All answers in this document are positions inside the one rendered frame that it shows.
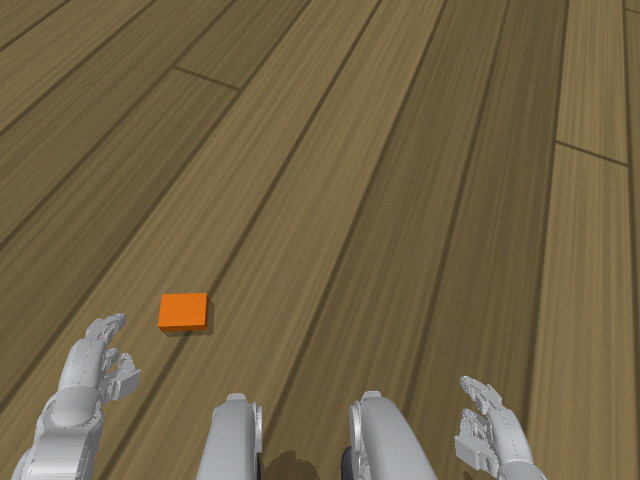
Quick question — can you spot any left robot arm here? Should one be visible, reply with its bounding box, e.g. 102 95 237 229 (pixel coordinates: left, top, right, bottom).
11 386 104 480

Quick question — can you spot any left robot hand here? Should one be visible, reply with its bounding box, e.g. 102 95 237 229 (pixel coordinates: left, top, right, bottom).
57 313 141 406

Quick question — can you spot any right robot arm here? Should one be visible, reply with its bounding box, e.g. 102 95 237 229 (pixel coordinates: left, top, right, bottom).
497 461 547 480

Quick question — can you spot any small box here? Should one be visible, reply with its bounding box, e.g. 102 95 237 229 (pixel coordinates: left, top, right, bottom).
158 293 209 332

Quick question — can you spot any right robot hand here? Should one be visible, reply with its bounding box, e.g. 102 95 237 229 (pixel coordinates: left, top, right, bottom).
454 375 534 479

